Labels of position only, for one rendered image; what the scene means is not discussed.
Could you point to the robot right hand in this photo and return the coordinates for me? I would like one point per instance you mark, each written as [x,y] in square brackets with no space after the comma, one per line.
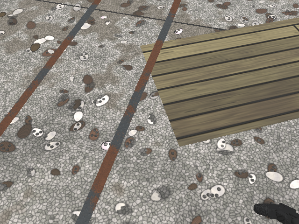
[281,212]

